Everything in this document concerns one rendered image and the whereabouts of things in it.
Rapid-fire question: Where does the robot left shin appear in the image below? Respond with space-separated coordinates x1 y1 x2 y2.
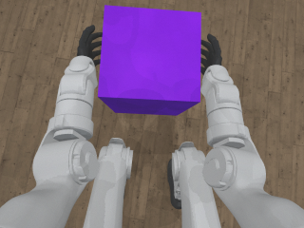
98 138 126 161

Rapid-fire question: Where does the left robot hand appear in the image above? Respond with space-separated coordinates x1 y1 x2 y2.
77 25 103 66

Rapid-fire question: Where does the left robot upper arm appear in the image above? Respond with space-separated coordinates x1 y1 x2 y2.
0 139 100 228

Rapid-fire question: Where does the robot right forearm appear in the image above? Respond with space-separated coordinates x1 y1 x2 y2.
200 65 260 157

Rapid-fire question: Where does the right robot hand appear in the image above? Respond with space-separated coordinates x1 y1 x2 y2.
200 33 222 76

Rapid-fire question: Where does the carton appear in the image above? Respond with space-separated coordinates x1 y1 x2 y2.
98 5 201 116

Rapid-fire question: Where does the right robot upper arm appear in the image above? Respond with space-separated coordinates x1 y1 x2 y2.
201 145 304 228

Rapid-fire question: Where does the robot left forearm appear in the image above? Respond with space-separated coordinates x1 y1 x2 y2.
32 55 98 175

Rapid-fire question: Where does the robot right foot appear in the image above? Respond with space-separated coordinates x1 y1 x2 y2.
167 159 181 210

